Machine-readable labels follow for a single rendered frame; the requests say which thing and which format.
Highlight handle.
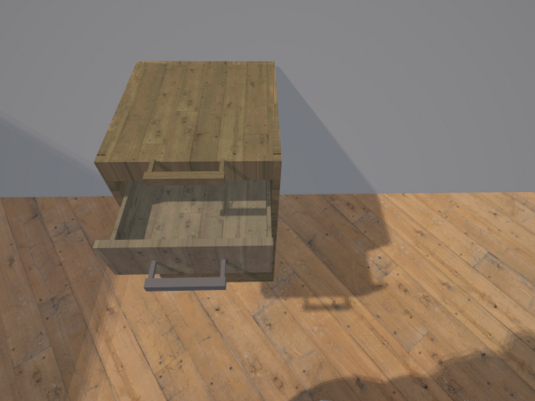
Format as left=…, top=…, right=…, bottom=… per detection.
left=144, top=260, right=227, bottom=292
left=142, top=171, right=226, bottom=185

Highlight drawer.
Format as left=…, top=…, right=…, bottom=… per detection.
left=93, top=180, right=273, bottom=275

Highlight cabinet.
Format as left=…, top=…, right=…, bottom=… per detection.
left=94, top=61, right=282, bottom=282

